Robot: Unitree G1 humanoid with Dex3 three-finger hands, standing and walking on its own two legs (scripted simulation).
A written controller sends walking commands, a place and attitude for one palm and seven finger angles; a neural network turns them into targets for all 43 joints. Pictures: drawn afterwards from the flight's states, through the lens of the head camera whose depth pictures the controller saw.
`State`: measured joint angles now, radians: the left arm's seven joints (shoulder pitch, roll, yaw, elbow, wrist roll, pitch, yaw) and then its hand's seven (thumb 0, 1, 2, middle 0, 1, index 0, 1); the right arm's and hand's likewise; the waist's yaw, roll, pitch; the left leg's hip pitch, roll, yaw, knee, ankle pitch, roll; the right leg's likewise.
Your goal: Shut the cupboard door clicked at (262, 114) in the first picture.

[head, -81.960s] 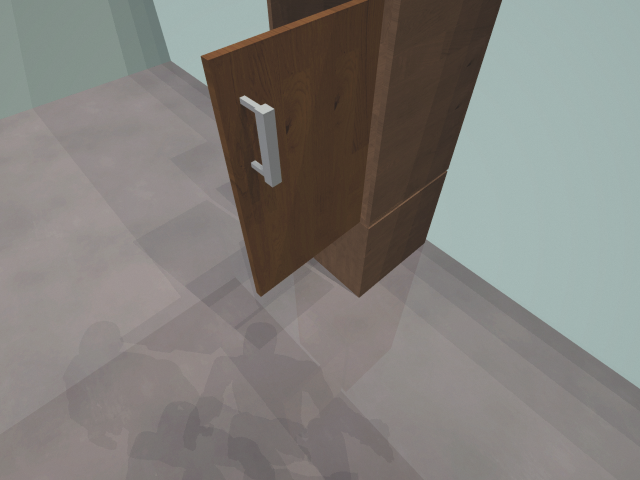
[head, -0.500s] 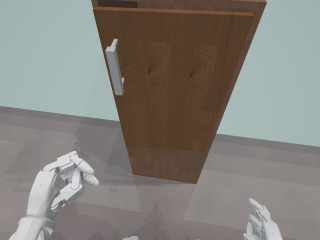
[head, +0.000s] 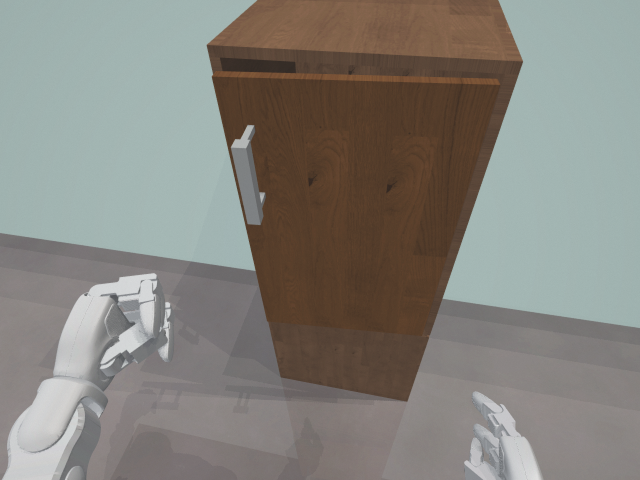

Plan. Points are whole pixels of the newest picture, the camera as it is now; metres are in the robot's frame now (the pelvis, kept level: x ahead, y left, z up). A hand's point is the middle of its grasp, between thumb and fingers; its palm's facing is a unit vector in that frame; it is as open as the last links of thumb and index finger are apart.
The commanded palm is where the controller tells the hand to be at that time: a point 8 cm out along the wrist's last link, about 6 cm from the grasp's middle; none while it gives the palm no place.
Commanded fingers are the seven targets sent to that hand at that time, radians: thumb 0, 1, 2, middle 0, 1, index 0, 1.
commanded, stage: raise the hand and make a fist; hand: left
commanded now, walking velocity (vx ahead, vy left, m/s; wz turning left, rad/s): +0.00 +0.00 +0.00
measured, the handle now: (252, 176) +0.50 +0.16 +0.13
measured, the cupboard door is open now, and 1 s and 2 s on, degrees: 5 5 5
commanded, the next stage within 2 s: bring the fist close to the handle in 0.40 s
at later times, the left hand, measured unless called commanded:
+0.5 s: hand (165, 337) +0.22 +0.18 +0.13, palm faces +0.02 -1.00 -0.07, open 3.1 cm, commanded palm +0.20 +0.23 +0.14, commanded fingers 0.00 0.90 0.90 -1.30 -1.50 -1.30 -1.50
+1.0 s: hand (213, 275) +0.30 +0.16 +0.14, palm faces -0.02 -1.00 -0.04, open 3.1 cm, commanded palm +0.28 +0.20 +0.14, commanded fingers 0.00 0.90 0.90 -1.30 -1.50 -1.30 -1.50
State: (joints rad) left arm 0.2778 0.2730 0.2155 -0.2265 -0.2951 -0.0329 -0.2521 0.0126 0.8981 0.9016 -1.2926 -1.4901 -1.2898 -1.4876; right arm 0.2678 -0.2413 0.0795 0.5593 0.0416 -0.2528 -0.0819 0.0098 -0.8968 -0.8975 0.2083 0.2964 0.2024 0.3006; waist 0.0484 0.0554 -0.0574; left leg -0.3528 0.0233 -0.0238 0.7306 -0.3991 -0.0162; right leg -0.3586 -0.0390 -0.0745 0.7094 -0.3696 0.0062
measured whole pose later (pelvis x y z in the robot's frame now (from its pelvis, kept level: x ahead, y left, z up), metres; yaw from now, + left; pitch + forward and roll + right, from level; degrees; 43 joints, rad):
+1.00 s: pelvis -0.01 +0.00 +0.01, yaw -1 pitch +0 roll +0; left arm -0.08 0.22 0.16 0.09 -0.23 0.01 -0.17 0.01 0.90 0.90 -1.30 -1.50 -1.30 -1.50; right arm 0.25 -0.25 0.05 0.62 0.04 -0.23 -0.09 0.01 -0.90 -0.90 0.21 0.30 0.20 0.30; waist 0.02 0.04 -0.02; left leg -0.29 0.02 0.00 0.62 -0.33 -0.02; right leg -0.32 -0.04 -0.05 0.64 -0.31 0.00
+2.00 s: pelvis -0.01 +0.00 +0.01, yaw -3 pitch +3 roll +0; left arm -0.51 0.20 0.17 0.61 -0.16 -0.13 -0.07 0.01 0.90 0.90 -1.30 -1.50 -1.30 -1.50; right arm 0.28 -0.25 0.02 0.66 0.04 -0.08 -0.06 0.01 -0.90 -0.90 0.21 0.30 0.20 0.30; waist -0.03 0.03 -0.04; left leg -0.35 0.03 0.02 0.62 -0.33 -0.02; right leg -0.39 -0.03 -0.03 0.63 -0.30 0.00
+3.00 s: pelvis -0.06 +0.01 -0.02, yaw +0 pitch +11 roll -1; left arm -1.09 0.43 0.14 1.23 -0.19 -0.25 -0.28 0.01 0.90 0.90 -1.37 -1.50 -1.35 -1.50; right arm 0.38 -0.30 0.05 0.73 0.03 -0.18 -0.07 0.00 -0.90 -0.90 0.21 0.30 0.20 0.30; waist -0.14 0.01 -0.04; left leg -0.71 0.01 -0.02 0.82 -0.32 0.00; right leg -0.70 -0.05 -0.06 0.78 -0.28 0.01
